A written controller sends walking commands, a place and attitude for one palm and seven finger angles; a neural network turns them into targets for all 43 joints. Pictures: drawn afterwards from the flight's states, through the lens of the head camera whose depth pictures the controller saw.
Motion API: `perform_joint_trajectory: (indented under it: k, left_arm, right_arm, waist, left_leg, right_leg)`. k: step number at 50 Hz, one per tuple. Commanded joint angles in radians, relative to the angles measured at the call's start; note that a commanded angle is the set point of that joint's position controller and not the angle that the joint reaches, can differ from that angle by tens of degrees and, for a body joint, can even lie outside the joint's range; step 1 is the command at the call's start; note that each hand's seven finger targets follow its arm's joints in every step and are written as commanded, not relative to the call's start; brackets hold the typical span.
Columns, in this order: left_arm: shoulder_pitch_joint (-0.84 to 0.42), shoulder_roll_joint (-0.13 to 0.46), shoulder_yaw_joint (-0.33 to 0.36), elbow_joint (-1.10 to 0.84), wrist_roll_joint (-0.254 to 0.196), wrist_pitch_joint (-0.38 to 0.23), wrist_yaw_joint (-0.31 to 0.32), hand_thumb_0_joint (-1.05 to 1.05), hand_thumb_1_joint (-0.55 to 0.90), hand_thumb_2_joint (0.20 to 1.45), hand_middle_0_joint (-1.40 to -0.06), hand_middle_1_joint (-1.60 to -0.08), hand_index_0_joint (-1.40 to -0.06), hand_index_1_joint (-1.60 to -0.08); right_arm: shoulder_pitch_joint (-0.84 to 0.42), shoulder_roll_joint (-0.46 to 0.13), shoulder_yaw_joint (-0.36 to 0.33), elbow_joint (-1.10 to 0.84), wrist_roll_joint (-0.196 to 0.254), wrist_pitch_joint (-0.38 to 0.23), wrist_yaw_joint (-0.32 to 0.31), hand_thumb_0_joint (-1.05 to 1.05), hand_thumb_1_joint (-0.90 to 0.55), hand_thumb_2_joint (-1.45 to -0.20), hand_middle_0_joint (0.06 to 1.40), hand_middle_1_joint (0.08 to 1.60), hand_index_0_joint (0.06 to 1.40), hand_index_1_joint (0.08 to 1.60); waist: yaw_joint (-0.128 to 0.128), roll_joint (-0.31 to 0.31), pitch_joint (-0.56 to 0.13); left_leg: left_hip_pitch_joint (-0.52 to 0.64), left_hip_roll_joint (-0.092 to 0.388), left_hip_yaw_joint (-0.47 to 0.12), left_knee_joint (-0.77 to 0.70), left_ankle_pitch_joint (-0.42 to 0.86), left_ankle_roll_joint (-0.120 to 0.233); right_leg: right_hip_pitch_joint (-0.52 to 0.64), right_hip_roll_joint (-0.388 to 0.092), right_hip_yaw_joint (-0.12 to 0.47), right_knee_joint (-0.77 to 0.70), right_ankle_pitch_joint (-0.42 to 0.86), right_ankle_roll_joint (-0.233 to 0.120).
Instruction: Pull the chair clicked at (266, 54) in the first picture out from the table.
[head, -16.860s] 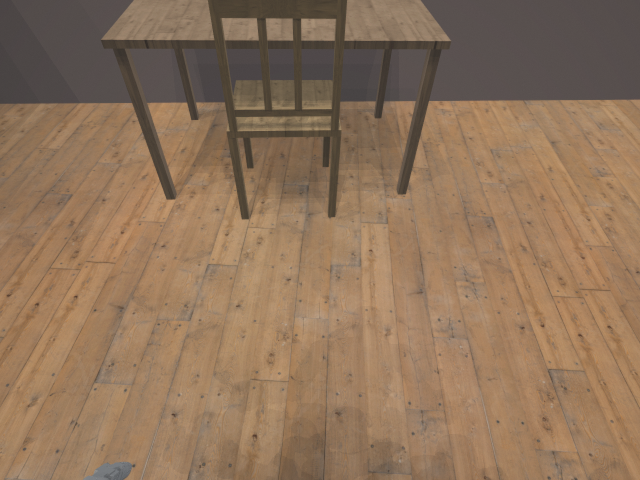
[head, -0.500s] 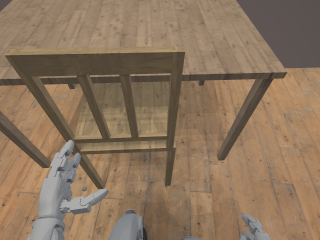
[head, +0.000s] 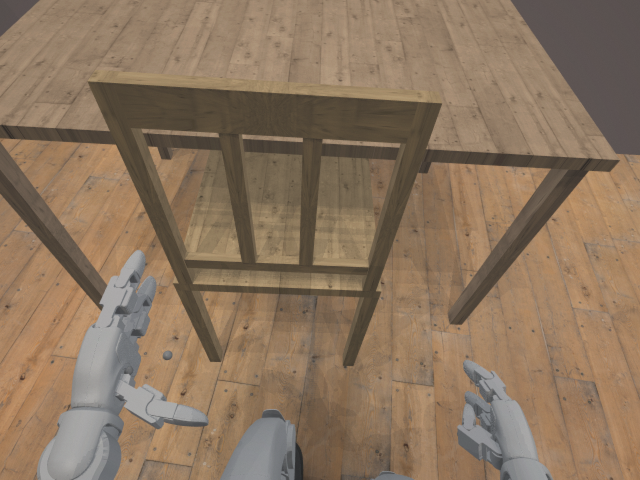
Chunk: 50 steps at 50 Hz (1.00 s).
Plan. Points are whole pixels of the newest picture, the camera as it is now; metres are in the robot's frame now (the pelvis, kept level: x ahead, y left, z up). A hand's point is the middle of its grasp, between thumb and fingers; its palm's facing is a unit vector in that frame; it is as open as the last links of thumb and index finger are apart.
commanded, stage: raise the hand toward the chair's back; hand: left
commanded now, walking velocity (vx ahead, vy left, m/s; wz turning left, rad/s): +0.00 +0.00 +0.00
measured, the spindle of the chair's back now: (241, 205) +0.50 +0.16 +0.01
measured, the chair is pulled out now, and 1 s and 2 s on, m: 0.00 0.00 0.00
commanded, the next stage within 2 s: aim the fingers beside a spindle in 0.70 s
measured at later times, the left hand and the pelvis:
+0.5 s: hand (151, 405) +0.19 +0.19 +0.05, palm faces +0.05 -1.00 -0.04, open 16.9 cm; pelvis -0.05 -0.01 +0.00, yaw -1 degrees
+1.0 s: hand out of the picture +0.05 +0.20 +0.01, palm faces +0.09 -0.98 -0.16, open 16.9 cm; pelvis -0.22 +0.00 -0.07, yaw +7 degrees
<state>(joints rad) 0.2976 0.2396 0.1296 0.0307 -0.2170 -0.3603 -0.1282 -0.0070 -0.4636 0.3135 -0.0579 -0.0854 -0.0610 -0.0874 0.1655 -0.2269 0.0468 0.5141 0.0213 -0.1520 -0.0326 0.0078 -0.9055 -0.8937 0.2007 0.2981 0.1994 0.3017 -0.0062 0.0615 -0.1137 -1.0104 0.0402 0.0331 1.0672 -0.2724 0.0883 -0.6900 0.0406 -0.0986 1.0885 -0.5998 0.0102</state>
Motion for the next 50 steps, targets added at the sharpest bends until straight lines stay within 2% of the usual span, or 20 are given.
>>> perform_joint_trajectory:
  k: [1, 2, 7, 9, 13, 17, 22, 26, 29, 32, 33, 37, 40, 42, 43, 46, 47, 48, 49, 50]
  left_arm:
    - [-0.087, 0.132, 0.076, -0.244, -0.021, -0.042, -0.026, 0.000, -0.500, 0.300, -0.060, -0.080, -0.060, -0.080]
    - [-0.079, 0.160, 0.108, -0.242, -0.022, -0.044, -0.017, 0.000, -0.500, 0.300, -0.060, -0.080, -0.060, -0.080]
    - [-0.110, 0.171, 0.133, -0.227, -0.023, -0.079, 0.003, 0.000, -0.500, 0.300, -0.060, -0.080, -0.060, -0.080]
    - [-0.123, 0.159, 0.123, -0.216, -0.026, -0.081, -0.004, 0.000, -0.500, 0.300, -0.060, -0.080, -0.060, -0.080]
    - [-0.072, 0.126, 0.094, -0.154, -0.043, -0.038, -0.044, 0.000, -0.500, 0.300, -0.060, -0.080, -0.060, -0.080]
    - [-0.055, 0.164, 0.120, -0.141, -0.049, -0.014, -0.046, 0.000, -0.500, 0.300, -0.060, -0.080, -0.060, -0.080]
    - [-0.086, 0.199, 0.159, -0.175, -0.043, -0.054, 0.001, 0.000, -0.500, 0.300, -0.060, -0.080, -0.060, -0.080]
    - [-0.110, 0.163, 0.121, -0.174, -0.034, -0.084, 0.007, 0.000, -0.500, 0.300, -0.060, -0.080, -0.060, -0.080]
    - [-0.103, 0.164, 0.102, -0.164, -0.026, -0.069, -0.003, 0.000, -0.500, 0.300, -0.060, -0.080, -0.060, -0.080]
    - [-0.079, 0.164, 0.092, -0.140, -0.032, -0.031, -0.029, 0.000, -0.500, 0.300, -0.060, -0.080, -0.060, -0.080]
    - [-0.095, 0.155, 0.078, -0.166, -0.032, -0.022, -0.038, 0.000, -0.500, 0.300, -0.060, -0.080, -0.060, -0.080]
    - [-0.098, 0.196, 0.120, -0.204, -0.032, 0.013, -0.049, 0.000, -0.500, 0.300, -0.060, -0.080, -0.060, -0.080]
    - [-0.157, 0.182, 0.106, -0.247, -0.024, 0.037, -0.053, 0.000, -0.500, 0.300, -0.060, -0.080, -0.060, -0.080]
    - [-0.372, 0.163, 0.059, -0.206, -0.018, 0.058, -0.057, 0.000, -0.500, 0.300, -0.060, -0.080, -0.060, -0.080]
    - [-0.439, 0.157, 0.036, -0.166, -0.016, 0.078, -0.063, 0.000, -0.500, 0.300, -0.060, -0.080, -0.060, -0.080]
    - [-0.639, 0.136, -0.036, -0.055, -0.021, 0.168, -0.091, 0.000, -0.500, 0.300, -0.060, -0.080, -0.060, -0.080]
    - [-0.043, 0.208, -0.012, 0.259, 0.236, 0.254, 0.049, 0.000, -0.500, 0.300, -0.150, -0.300, -0.150, -0.300]
    - [-0.082, 0.167, 0.006, 0.262, 0.286, 0.361, 0.137, 0.000, -0.500, 0.300, -0.150, -0.300, -0.150, -0.300]
    - [-0.239, 0.128, -0.022, 0.207, 0.280, 0.417, 0.169, 0.000, -0.500, 0.300, -0.150, -0.300, -0.150, -0.300]
    - [-0.413, 0.133, -0.051, 0.148, 0.289, 0.453, 0.186, 0.000, -0.500, 0.300, -0.150, -0.300, -0.150, -0.300]
  right_arm:
    - [0.009, -0.177, -0.076, -0.140, 0.010, -0.041, -0.034, 0.000, -0.900, -0.900, 0.200, 0.300, 0.200, 0.300]
    - [0.010, -0.175, -0.073, -0.132, 0.007, -0.041, -0.036, 0.000, -0.900, -0.900, 0.200, 0.300, 0.200, 0.300]
    - [0.006, -0.170, -0.067, -0.111, 0.000, -0.055, -0.038, 0.000, -0.900, -0.900, 0.200, 0.300, 0.200, 0.300]
    - [0.004, -0.172, -0.069, -0.107, 0.002, -0.064, -0.037, 0.000, -0.900, -0.900, 0.200, 0.300, 0.200, 0.300]
    - [0.010, -0.183, -0.070, -0.110, 0.014, -0.077, -0.040, 0.000, -0.900, -0.900, 0.200, 0.300, 0.200, 0.300]
    - [0.008, -0.187, -0.068, -0.107, 0.020, -0.088, -0.050, 0.000, -0.900, -0.900, 0.200, 0.300, 0.200, 0.300]
    - [0.009, -0.178, -0.068, -0.092, 0.007, -0.104, -0.050, 0.000, -0.900, -0.900, 0.200, 0.300, 0.200, 0.300]
    - [-0.002, -0.176, -0.067, -0.084, 0.003, -0.119, -0.040, 0.000, -0.900, -0.900, 0.200, 0.300, 0.200, 0.300]
    - [-0.004, -0.185, -0.065, -0.082, 0.004, -0.125, -0.036, 0.000, -0.900, -0.900, 0.200, 0.300, 0.200, 0.300]
    - [-0.003, -0.189, -0.060, -0.082, 0.008, -0.122, -0.039, 0.000, -0.900, -0.900, 0.200, 0.300, 0.200, 0.300]
    - [-0.011, -0.192, -0.060, -0.085, 0.012, -0.121, -0.039, 0.000, -0.900, -0.900, 0.200, 0.300, 0.200, 0.300]
    - [-0.006, -0.191, -0.060, -0.070, 0.008, -0.115, -0.038, 0.000, -0.900, -0.900, 0.200, 0.300, 0.200, 0.300]
    - [-0.033, -0.196, -0.058, -0.063, 0.004, -0.102, -0.030, 0.000, -0.900, -0.900, 0.200, 0.300, 0.200, 0.300]
    - [-0.040, -0.202, -0.052, -0.023, 0.004, -0.086, -0.036, 0.000, -0.900, -0.900, 0.200, 0.300, 0.200, 0.300]
    - [-0.056, -0.212, -0.049, -0.012, 0.007, -0.074, -0.038, 0.000, -0.900, -0.900, 0.200, 0.300, 0.200, 0.300]
    - [-0.097, -0.241, -0.044, 0.021, 0.020, -0.022, -0.049, 0.000, -0.900, -0.900, 0.200, 0.300, 0.200, 0.300]
    - [-0.044, -0.252, -0.136, -0.003, -0.047, 0.108, -0.062, 0.000, -0.900, -0.900, 0.200, 0.300, 0.200, 0.300]
    - [0.008, -0.217, -0.159, 0.033, -0.093, 0.188, -0.071, 0.000, -0.900, -0.900, 0.200, 0.300, 0.200, 0.300]
    - [0.070, -0.179, -0.163, 0.075, -0.095, 0.217, -0.062, 0.000, -0.900, -0.900, 0.200, 0.300, 0.200, 0.300]
    - [0.134, -0.163, -0.168, 0.101, -0.076, 0.239, -0.041, 0.000, -0.900, -0.900, 0.200, 0.300, 0.200, 0.300]
  waist:
    - [-0.019, 0.073, -0.220]
    - [-0.010, 0.093, -0.208]
    - [-0.024, 0.084, -0.171]
    - [-0.031, 0.097, -0.186]
    - [-0.027, 0.061, -0.191]
    - [-0.020, 0.022, -0.152]
    - [-0.014, 0.030, -0.136]
    - [-0.019, 0.054, -0.136]
    - [-0.020, 0.068, -0.149]
    - [-0.021, 0.020, -0.128]
    - [-0.017, 0.037, -0.137]
    - [-0.008, 0.038, -0.162]
    - [-0.012, 0.075, -0.150]
    - [-0.062, 0.047, -0.107]
    - [-0.069, 0.051, -0.101]
    - [-0.077, 0.057, -0.173]
    - [0.025, 0.027, -0.164]
    - [-0.025, -0.042, -0.108]
    - [-0.093, -0.227, 0.007]
    - [-0.186, -0.365, 0.157]
  left_leg:
    - [0.600, 0.066, -0.308, -0.298, -0.365, -0.086]
    - [0.595, 0.063, -0.307, -0.304, -0.368, -0.089]
    - [0.549, 0.054, -0.305, -0.306, -0.427, -0.087]
    - [0.553, 0.051, -0.302, -0.299, -0.425, -0.086]
    - [0.522, 0.033, -0.264, -0.298, -0.400, -0.078]
    - [0.465, 0.018, -0.234, -0.302, -0.426, -0.071]
    - [0.397, 0.000, -0.193, -0.269, -0.423, -0.069]
    - [0.379, -0.006, -0.187, -0.240, -0.457, -0.072]
    - [0.378, -0.005, -0.204, -0.241, -0.489, -0.072]
    - [0.338, -0.010, -0.200, -0.235, -0.516, -0.070]
    - [0.345, -0.010, -0.197, -0.229, -0.515, -0.069]
    - [0.333, -0.013, -0.175, -0.201, -0.484, -0.068]
    - [0.353, -0.008, -0.181, -0.186, -0.478, -0.073]
    - [0.335, 0.002, -0.194, -0.156, -0.483, -0.072]
    - [0.332, 0.000, -0.176, -0.137, -0.455, -0.075]
    - [0.366, 0.004, -0.152, -0.085, -0.380, -0.087]
    - [0.521, 0.032, -0.137, -0.081, -0.395, -0.109]
    - [0.710, -0.072, -0.028, 0.226, -0.265, -0.141]
    - [0.850, -0.087, -0.003, 0.568, -0.184, -0.144]
    - [0.907, -0.054, -0.056, 0.835, -0.144, -0.124]
  right_leg:
    - [-0.263, 0.005, 0.012, -0.166, 0.051, -0.024]
    - [-0.261, 0.008, 0.013, -0.167, 0.049, -0.028]
    - [-0.264, 0.008, 0.014, -0.169, 0.019, -0.029]
    - [-0.261, 0.005, 0.014, -0.170, 0.018, -0.029]
    - [-0.203, 0.006, 0.014, -0.202, 0.020, -0.030]
    - [-0.177, 0.009, 0.020, -0.232, -0.022, -0.032]
    - [-0.166, 0.006, 0.030, -0.233, -0.058, -0.035]
    - [-0.180, 0.000, 0.037, -0.225, -0.096, -0.033]
    - [-0.181, -0.002, 0.039, -0.217, -0.105, -0.029]
    - [-0.166, 0.002, 0.048, -0.232, -0.159, -0.024]
    - [-0.161, 0.001, 0.049, -0.224, -0.167, -0.022]
    - [-0.139, 0.011, 0.039, -0.200, -0.162, -0.017]
    - [-0.171, 0.015, 0.008, -0.140, -0.121, -0.016]
    - [-0.226, 0.021, -0.003, -0.093, -0.100, -0.011]
    - [-0.226, 0.022, -0.007, -0.074, -0.079, -0.015]
    - [-0.244, 0.023, -0.024, 0.007, 0.005, -0.024]
    - [-0.229, -0.116, -0.022, -0.137, -0.293, -0.083]
    - [-0.370, -0.193, 0.024, -0.360, -0.460, -0.113]
    - [-0.678, -0.298, 0.153, -0.656, -0.598, -0.102]
    - [-0.935, -0.404, 0.331, -0.866, -0.698, -0.102]
